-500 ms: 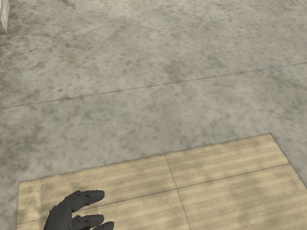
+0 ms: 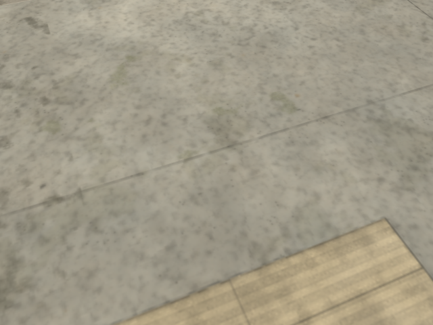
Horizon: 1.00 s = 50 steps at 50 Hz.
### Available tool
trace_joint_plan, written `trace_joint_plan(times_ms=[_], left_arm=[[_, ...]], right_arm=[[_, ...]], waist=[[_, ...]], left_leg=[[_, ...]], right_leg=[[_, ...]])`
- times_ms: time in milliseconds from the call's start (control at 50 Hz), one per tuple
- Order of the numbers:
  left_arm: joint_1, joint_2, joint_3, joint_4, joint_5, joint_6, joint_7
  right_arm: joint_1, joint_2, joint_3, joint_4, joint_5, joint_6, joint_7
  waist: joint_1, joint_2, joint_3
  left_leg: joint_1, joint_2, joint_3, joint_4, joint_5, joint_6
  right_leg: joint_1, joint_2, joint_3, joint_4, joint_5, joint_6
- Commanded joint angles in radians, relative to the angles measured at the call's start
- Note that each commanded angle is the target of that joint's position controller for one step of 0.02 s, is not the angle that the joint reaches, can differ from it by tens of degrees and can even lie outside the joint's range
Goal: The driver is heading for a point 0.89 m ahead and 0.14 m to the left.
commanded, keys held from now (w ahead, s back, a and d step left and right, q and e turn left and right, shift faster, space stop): w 0.78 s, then no key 0.10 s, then q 0.12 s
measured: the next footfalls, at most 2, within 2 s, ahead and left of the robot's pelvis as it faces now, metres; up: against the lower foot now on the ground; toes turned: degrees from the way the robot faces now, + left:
right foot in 0.42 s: +0.38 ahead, -0.14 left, +0.00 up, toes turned +0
left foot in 0.96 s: +0.66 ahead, +0.08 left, +0.00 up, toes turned +1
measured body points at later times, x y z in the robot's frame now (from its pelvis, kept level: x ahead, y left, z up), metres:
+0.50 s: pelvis +0.26 -0.05 +0.00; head +0.29 -0.06 +0.45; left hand +0.47 +0.19 -0.08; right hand +0.26 -0.32 -0.14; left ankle +0.11 +0.09 -0.66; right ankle +0.34 -0.14 -0.73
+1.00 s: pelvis +0.49 -0.03 +0.00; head +0.53 -0.02 +0.44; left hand +0.49 +0.25 -0.14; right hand +0.72 -0.25 -0.09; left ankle +0.62 +0.07 -0.73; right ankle +0.34 -0.14 -0.71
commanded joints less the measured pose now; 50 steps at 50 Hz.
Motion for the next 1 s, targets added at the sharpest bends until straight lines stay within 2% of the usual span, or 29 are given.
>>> trace_joint_plan(times_ms=[20, 40, 80, 120, 140, 200, 260, 320, 360, 380, 400, 420, 440, 460, 480, 500, 520, 540, 580, 620, 680, 780, 820, 880, 920, 940, 960, 980, 1000], left_arm=[[-0.085, 0.1, 0.024, -0.12, 0.026, -0.013, 0.006], [-0.09, 0.079, 0.021, -0.129, 0.019, -0.013, 0.007], [-0.078, 0.052, 0.018, -0.126, 0.014, -0.007, 0.014], [-0.148, 0.038, 0.013, -0.153, 0.018, -0.002, 0.021], [-0.197, 0.015, 0.006, -0.175, 0.021, -0.005, 0.023], [-0.28, 0.001, -0.001, -0.191, 0.02, -0.007, 0.013], [-0.366, 0.014, 0.001, -0.216, 0.009, -0.006, -0.002], [-0.422, 0.049, 0.006, -0.242, 0.006, -0.01, -0.013], [-0.405, 0.073, 0.014, -0.25, 0.009, -0.02, -0.014], [-0.357, 0.091, 0.023, -0.239, 0.012, -0.024, -0.012], [-0.241, 0.134, 0.044, -0.205, 0.015, -0.022, -0.003], [-0.049, 0.185, 0.065, -0.156, 0.021, -0.018, 0.008], [0.085, 0.278, 0.082, -0.136, 0.041, -0.009, 0.013], [0.102, 0.235, 0.067, -0.126, 0.036, -0.01, 0.002], [0.012, 0.162, 0.043, -0.139, 0.028, -0.014, -0.004], [-0.064, 0.13, 0.029, -0.15, 0.018, -0.015, -0.01], [-0.116, 0.109, 0.021, -0.15, 0.021, -0.017, -0.019], [-0.142, 0.094, 0.016, -0.15, 0.025, -0.022, -0.024], [-0.135, 0.101, 0.018, -0.132, 0.026, -0.033, -0.025], [-0.105, 0.126, 0.023, -0.109, 0.026, -0.04, -0.018], [-0.053, 0.14, 0.021, -0.077, 0.029, -0.036, -0.002], [0.027, 0.165, 0.018, -0.029, 0.019, -0.026, 0.011], [0.046, 0.163, 0.013, -0.008, 0.021, -0.015, 0.016], [0.072, 0.169, 0.01, 0.015, 0.024, 0.006, 0.023], [0.03, 0.186, 0.014, 0.012, 0.025, 0.012, 0.029], [-0.007, 0.196, 0.017, 0.005, 0.022, 0.014, 0.033], [-0.009, 0.192, 0.016, -0.001, 0.025, 0.014, 0.035], [0.017, 0.159, 0.001, -0.033, 0.051, 0.003, 0.04], [0.167, 0.054, -0.033, -0.016, 0.058, -0.007, 0.028]], right_arm=[[0.112, -0.1, -0.019, -0.019, 0.001, 0.001, 0.002], [0.133, -0.102, -0.017, 0.0, -0.008, -0.001, 0.001], [0.165, -0.091, -0.013, 0.021, 0.0, -0.005, 0.004], [0.188, -0.117, -0.018, 0.04, 0.009, -0.003, -0.003], [0.195, -0.141, -0.021, 0.049, 0.01, 0.003, -0.012], [0.225, -0.161, -0.022, 0.067, 0.015, 0.014, -0.02], [0.278, -0.169, -0.022, 0.093, 0.022, 0.018, -0.018], [0.281, -0.188, -0.028, 0.108, 0.027, 0.025, -0.022], [0.269, -0.219, -0.041, 0.117, 0.036, 0.037, -0.025], [0.252, -0.227, -0.042, 0.118, 0.035, 0.044, -0.026], [0.24, -0.217, -0.04, 0.111, 0.031, 0.045, -0.027], [0.212, -0.193, -0.029, 0.088, 0.017, 0.045, -0.027], [0.279, -0.106, -0.001, 0.061, 0.0, 0.033, -0.026], [0.339, -0.096, 0.006, 0.074, 0.019, 0.011, -0.017], [0.278, -0.185, -0.017, 0.071, 0.037, 0.002, -0.011], [0.196, -0.201, -0.024, 0.05, 0.035, 0.005, -0.006], [0.154, -0.18, -0.024, 0.041, 0.022, 0.012, -0.007], [0.151, -0.169, -0.029, 0.038, 0.01, 0.022, -0.009], [0.176, -0.133, -0.027, 0.04, 0.009, 0.04, -0.007], [0.146, -0.132, -0.031, 0.026, 0.006, 0.052, -0.012], [0.038, -0.129, -0.037, -0.013, 0.001, 0.053, -0.022], [-0.122, -0.104, -0.026, -0.07, 0.008, 0.043, -0.007], [-0.175, -0.096, -0.021, -0.095, 0.004, 0.037, 0.003], [-0.212, -0.092, -0.018, -0.122, 0.004, 0.024, 0.024], [-0.148, -0.124, -0.026, -0.112, 0.002, 0.021, 0.033], [-0.067, -0.145, -0.035, -0.089, -0.003, 0.019, 0.032], [0.026, -0.183, -0.049, -0.061, -0.01, 0.015, 0.028], [0.141, -0.27, -0.065, -0.05, -0.028, 0.016, 0.019], [0.142, -0.283, -0.059, -0.061, -0.034, 0.029, 0.015]], waist=[[-0.062, 0.072, -0.059], [-0.058, 0.083, -0.048], [-0.047, 0.097, -0.042], [-0.054, 0.096, -0.014], [-0.051, 0.096, 0.001], [-0.072, 0.101, 0.0], [-0.101, 0.121, 0.026], [-0.104, 0.133, 0.06], [-0.079, 0.131, 0.056], [-0.043, 0.129, 0.022], [0.01, 0.123, -0.06], [0.088, 0.074, -0.194], [0.086, -0.167, -0.323], [0.065, -0.29, -0.417], [0.052, -0.161, -0.252], [0.027, -0.078, -0.139], [0.001, -0.006, -0.077], [-0.026, -0.013, -0.056], [-0.05, -0.055, -0.056], [-0.051, -0.05, -0.035], [-0.022, -0.041, -0.008], [0.033, -0.043, 0.026], [0.048, -0.035, 0.047], [0.057, -0.054, 0.023], [0.016, -0.08, -0.022], [-0.031, -0.077, -0.066], [-0.069, -0.041, -0.129], [-0.083, 0.077, -0.268], [-0.027, 0.296, -0.406]], left_leg=[[0.344, 0.303, -0.398, -0.296, 0.036, 0.207], [0.317, 0.279, -0.359, -0.326, 0.07, 0.198], [0.319, 0.251, -0.29, -0.347, 0.17, 0.201], [0.317, 0.247, -0.237, -0.365, 0.257, 0.198], [0.308, 0.249, -0.222, -0.373, 0.316, 0.196], [0.3, 0.217, -0.144, -0.371, 0.339, 0.16], [0.311, 0.236, -0.143, -0.369, 0.275, 0.158], [0.4, 0.285, -0.168, -0.344, 0.257, 0.146], [0.439, 0.302, -0.172, -0.304, 0.327, 0.13], [0.438, 0.289, -0.15, -0.241, 0.457, 0.116], [0.413, 0.242, -0.105, -0.118, 0.569, 0.088], [0.271, 0.189, -0.06, 0.114, 0.503, 0.055], [-0.079, 0.041, 0.005, 0.498, 0.038, -0.008], [-0.257, -0.009, -0.111, 0.699, -0.4, -0.009], [-0.341, 0.054, -0.137, 0.781, -0.352, 0.004], [-0.346, 0.109, -0.095, 0.75, -0.257, 0.009], [-0.307, 0.141, -0.079, 0.693, -0.181, 0.001], [-0.26, 0.168, -0.083, 0.636, -0.129, -0.006], [-0.198, 0.178, -0.072, 0.595, -0.077, -0.023], [-0.232, 0.178, -0.065, 0.541, -0.017, -0.039], [-0.302, 0.175, -0.057, 0.396, 0.117, -0.059], [-0.285, 0.147, -0.039, 0.152, 0.282, -0.052], [-0.262, 0.122, -0.019, 0.072, 0.275, -0.048], [-0.193, 0.081, 0.002, 0.004, 0.234, -0.029], [-0.111, 0.059, 0.004, -0.037, 0.183, 0.003], [-0.004, 0.031, 0.024, -0.085, 0.212, 0.025], [0.143, 0.028, 0.029, -0.134, 0.369, 0.051], [0.457, 0.202, -0.147, -0.02, 0.84, 0.13], [0.747, 0.447, -0.457, 0.003, 1.126, 0.336]], right_leg=[[-0.344, -0.149, -0.002, 0.053, 0.134, 0.003], [-0.308, -0.152, -0.025, 0.022, 0.165, 0.014], [-0.301, -0.155, -0.046, -0.064, 0.198, 0.033], [-0.323, -0.16, -0.068, -0.194, 0.247, 0.056], [-0.327, -0.154, -0.072, -0.276, 0.288, 0.058], [-0.249, -0.126, -0.103, -0.476, 0.44, 0.056], [-0.199, -0.106, -0.117, -0.576, 0.501, 0.046], [-0.228, -0.115, -0.102, -0.632, 0.439, 0.025], [-0.178, -0.104, -0.109, -0.675, 0.38, 0.002], [-0.083, -0.081, -0.132, -0.7, 0.371, -0.014], [0.094, -0.063, -0.144, -0.714, 0.383, -0.038], [0.375, -0.143, -0.07, -0.677, 0.425, -0.083], [0.721, -0.374, 0.282, -0.707, 0.395, -0.191], [0.772, -0.482, 0.626, -0.869, 0.225, -0.281], [0.631, -0.454, 0.538, -0.892, 0.151, -0.239], [0.486, -0.401, 0.367, -0.903, 0.204, -0.21], [0.358, -0.349, 0.273, -0.936, 0.287, -0.192], [0.287, -0.311, 0.21, -0.966, 0.35, -0.177], [0.22, -0.284, 0.145, -1.008, 0.431, -0.182], [0.21, -0.276, 0.094, -1.03, 0.495, -0.191], [0.229, -0.262, 0.045, -1.038, 0.533, -0.177], [0.278, -0.254, 0.001, -1.039, 0.479, -0.142], [0.308, -0.253, -0.024, -0.99, 0.62, -0.132], [0.358, -0.265, -0.029, -0.886, 0.774, -0.115], [0.396, -0.275, -0.032, -0.806, 0.855, -0.089], [0.395, -0.252, -0.055, -0.719, 0.933, -0.065], [0.369, -0.197, -0.091, -0.576, 0.939, -0.031], [0.155, -0.136, -0.129, -0.304, 0.641, 0.018], [-0.164, -0.002, -0.13, 0.033, -0.178, 0.088]])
